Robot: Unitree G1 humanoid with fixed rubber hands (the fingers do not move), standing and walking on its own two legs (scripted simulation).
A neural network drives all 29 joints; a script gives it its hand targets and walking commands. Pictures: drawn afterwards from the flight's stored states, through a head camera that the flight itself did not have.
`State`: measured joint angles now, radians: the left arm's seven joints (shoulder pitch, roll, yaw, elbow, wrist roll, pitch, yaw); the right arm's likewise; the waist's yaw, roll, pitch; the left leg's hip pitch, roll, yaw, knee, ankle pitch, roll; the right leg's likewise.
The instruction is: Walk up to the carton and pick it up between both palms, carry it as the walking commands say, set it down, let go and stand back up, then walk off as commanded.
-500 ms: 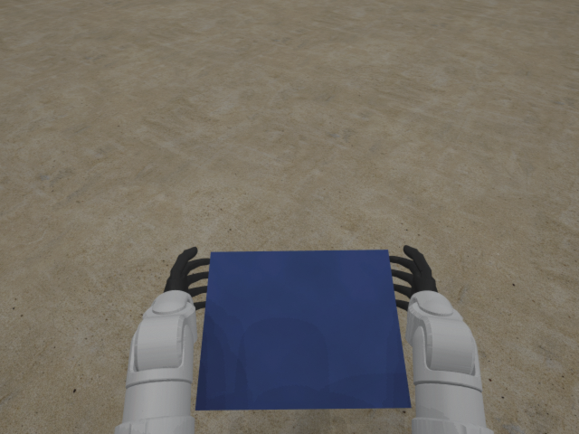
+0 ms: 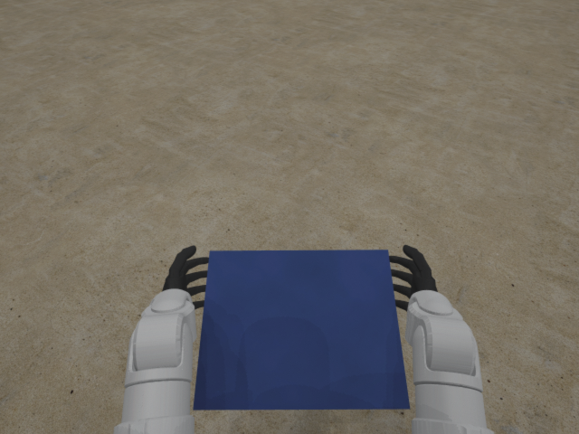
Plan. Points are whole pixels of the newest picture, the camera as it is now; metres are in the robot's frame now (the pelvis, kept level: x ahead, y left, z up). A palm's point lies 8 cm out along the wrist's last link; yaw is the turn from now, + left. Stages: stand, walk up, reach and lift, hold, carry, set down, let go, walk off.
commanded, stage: carry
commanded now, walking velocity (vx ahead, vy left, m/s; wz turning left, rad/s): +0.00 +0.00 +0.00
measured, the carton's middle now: (298, 334) +0.28 +0.00 -0.04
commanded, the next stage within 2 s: none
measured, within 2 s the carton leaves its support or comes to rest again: neither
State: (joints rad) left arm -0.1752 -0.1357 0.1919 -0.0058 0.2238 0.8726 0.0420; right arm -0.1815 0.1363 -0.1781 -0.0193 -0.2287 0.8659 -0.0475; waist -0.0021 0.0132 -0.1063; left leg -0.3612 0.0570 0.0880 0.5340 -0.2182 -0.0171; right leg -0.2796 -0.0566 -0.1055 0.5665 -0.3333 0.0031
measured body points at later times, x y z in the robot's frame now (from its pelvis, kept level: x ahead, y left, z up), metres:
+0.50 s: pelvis +0.00 -0.01 +0.00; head -0.02 -0.01 +0.45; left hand +0.29 +0.16 +0.05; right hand +0.29 -0.17 +0.05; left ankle +0.03 +0.13 -0.73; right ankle -0.03 -0.11 -0.73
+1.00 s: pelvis -0.01 +0.00 +0.00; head -0.04 -0.01 +0.45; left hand +0.28 +0.17 +0.05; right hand +0.28 -0.17 +0.05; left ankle +0.03 +0.13 -0.73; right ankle -0.03 -0.11 -0.73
